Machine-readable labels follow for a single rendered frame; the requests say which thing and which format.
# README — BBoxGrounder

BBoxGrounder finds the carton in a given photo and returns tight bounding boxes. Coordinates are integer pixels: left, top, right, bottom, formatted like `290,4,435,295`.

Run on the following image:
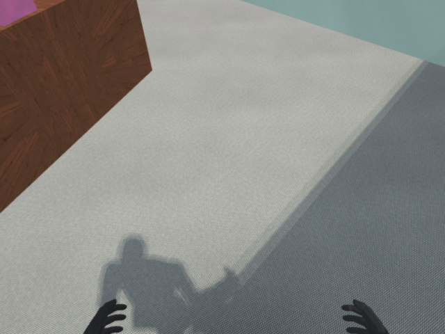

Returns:
0,0,37,26

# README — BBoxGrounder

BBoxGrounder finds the robot left hand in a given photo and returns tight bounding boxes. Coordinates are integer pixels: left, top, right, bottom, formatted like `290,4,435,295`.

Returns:
83,299,127,334

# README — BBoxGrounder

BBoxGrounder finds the pedestal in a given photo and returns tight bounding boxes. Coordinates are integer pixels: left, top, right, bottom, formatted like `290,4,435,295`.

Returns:
0,0,152,213

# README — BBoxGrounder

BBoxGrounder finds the robot right hand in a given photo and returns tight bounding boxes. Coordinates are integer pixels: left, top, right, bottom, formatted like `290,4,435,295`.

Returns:
341,299,389,334

